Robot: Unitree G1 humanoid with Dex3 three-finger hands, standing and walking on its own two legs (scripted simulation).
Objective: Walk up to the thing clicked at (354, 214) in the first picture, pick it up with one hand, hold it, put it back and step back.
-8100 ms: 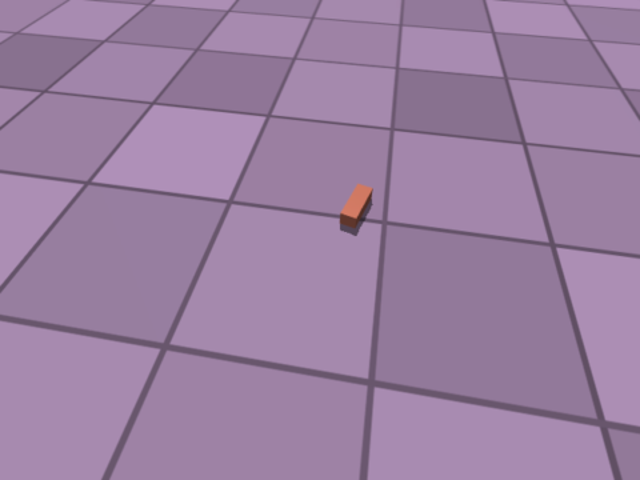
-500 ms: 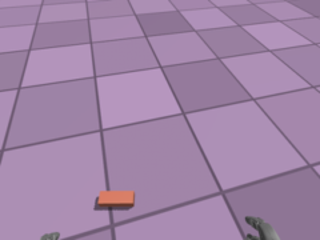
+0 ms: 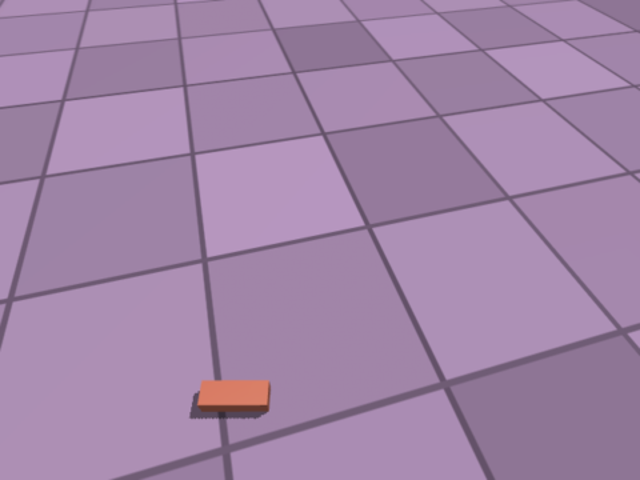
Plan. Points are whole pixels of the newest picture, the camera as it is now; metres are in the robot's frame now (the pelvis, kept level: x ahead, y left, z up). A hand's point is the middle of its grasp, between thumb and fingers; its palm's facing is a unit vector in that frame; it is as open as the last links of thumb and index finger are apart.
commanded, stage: walk up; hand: left
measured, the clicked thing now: (235, 396) +0.45 +0.24 -0.75
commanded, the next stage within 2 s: none
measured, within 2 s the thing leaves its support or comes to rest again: neither
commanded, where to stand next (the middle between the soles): +0.06 +0.00 m, yaw -1 degrees
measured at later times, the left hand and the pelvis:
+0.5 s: hand out of the picture +0.15 +0.29 -0.17, palm faces -0.03 -0.94 -0.35, open 7.4 cm; pelvis +0.08 +0.02 -0.01, yaw +0 degrees
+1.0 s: hand (146, 466) +0.17 +0.24 -0.15, palm faces +0.02 -0.91 -0.42, open 7.4 cm; pelvis +0.05 -0.02 -0.03, yaw +3 degrees
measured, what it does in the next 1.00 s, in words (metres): steps on the spot: right foot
